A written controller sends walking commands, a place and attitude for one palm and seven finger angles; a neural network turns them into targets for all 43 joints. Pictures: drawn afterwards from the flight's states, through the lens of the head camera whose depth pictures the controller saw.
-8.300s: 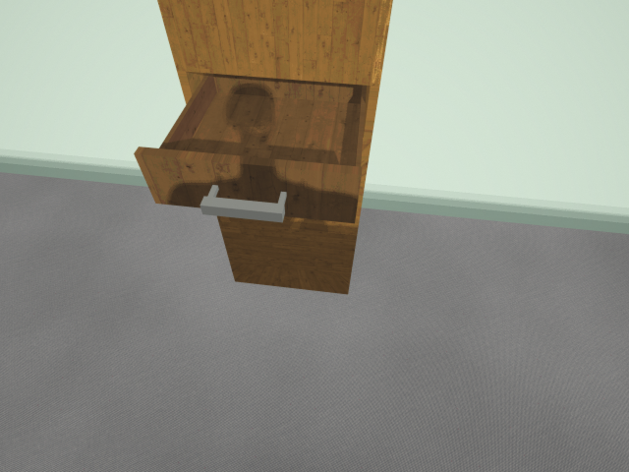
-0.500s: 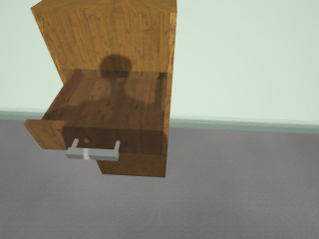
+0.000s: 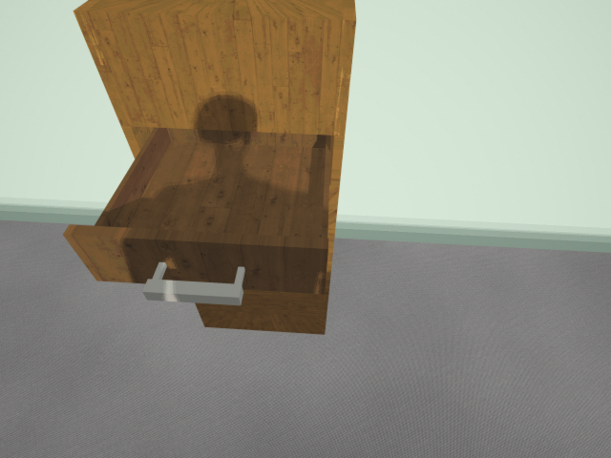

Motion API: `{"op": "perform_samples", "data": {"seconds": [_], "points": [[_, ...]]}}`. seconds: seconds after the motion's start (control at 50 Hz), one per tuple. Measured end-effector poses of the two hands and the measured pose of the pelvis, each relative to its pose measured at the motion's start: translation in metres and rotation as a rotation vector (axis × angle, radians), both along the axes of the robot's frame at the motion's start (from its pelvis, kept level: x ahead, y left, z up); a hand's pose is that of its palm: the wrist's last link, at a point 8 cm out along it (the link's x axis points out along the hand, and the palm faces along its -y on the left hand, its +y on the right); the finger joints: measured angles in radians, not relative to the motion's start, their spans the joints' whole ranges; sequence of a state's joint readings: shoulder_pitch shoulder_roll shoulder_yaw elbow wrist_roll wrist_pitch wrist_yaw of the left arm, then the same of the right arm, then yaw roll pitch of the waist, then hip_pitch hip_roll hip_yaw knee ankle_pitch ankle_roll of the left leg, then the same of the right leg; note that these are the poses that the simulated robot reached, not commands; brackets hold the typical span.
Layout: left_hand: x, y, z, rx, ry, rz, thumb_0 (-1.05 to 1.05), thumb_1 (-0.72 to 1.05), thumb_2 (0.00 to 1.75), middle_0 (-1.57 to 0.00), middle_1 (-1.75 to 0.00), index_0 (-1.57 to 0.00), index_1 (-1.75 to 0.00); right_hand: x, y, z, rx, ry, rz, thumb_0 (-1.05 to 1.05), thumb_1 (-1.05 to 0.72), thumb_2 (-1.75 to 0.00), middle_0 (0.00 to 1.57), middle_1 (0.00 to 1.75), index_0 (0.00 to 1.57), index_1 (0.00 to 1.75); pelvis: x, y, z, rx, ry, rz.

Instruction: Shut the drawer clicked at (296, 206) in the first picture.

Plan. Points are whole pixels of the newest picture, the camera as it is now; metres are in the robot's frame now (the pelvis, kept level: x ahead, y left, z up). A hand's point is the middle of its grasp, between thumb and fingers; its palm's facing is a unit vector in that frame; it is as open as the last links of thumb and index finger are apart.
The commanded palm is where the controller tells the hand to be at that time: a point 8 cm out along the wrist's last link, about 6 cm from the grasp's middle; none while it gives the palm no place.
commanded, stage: look again from close up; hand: left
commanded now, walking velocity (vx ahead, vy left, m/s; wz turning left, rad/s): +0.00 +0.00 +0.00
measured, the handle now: (197, 281) +0.36 +0.19 +0.00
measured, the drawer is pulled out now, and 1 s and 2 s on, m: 0.28 0.26 0.26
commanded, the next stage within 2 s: raise the hand and make a fist in 0.44 s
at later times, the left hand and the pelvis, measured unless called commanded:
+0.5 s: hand out of the picture +0.05 +0.18 -0.18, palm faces +0.01 -0.98 -0.19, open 7.3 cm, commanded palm none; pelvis +0.04 +0.01 +0.00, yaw +0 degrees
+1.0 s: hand (176, 451) +0.14 +0.17 -0.03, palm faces +0.10 -0.99 -0.10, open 5.9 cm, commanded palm +0.14 +0.22 -0.01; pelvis +0.00 -0.03 -0.07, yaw +4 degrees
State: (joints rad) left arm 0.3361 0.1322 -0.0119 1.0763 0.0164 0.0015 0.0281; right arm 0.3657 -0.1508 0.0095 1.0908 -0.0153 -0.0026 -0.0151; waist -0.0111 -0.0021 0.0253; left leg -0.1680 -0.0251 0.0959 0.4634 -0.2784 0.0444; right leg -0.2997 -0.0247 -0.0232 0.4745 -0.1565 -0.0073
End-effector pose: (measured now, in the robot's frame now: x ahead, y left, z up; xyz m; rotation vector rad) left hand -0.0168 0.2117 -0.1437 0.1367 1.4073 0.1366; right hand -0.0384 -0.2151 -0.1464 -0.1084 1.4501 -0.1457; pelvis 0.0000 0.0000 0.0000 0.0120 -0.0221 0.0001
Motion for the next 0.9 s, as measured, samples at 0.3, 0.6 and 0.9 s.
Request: {"op": "perform_samples", "data": {"seconds": [0.3,0.6,0.9], "points": [[0.036,0.004,-0.002,-0.001,0.003,-0.007,0.02,0.93,0.9,-0.2,-0.3,-0.2,-0.3,0.049,0.013,0.002,0.0,-0.039,0.003,0.0,-0.91,-0.9,0.19,0.3,0.2,0.3,0.03,0.004,0.002,-0.011,0.003,-0.003],[0.089,0.028,0.017,0.049,-0.195,0.067,0.03,0.95,0.9,-0.21,-0.3,-0.21,-0.3,0.085,0.003,0.008,-0.054,-0.17,0.018,0.01,-0.92,-0.9,0.2,0.3,0.2,0.3,0.04,0.009,0.0,-0.009,-0.006,0.001],[0.156,-0.015,0.115,-0.13,-1.241,-0.085,0.01,0.92,0.9,-0.4,-0.51,-0.34,-0.49,0.257,-0.045,0.079,-0.136,-0.981,0.273,0.01,-0.91,-0.9,0.2,0.3,0.2,0.3,0.014,-0.018,-0.044,-0.007,0.155,0.045]]}}
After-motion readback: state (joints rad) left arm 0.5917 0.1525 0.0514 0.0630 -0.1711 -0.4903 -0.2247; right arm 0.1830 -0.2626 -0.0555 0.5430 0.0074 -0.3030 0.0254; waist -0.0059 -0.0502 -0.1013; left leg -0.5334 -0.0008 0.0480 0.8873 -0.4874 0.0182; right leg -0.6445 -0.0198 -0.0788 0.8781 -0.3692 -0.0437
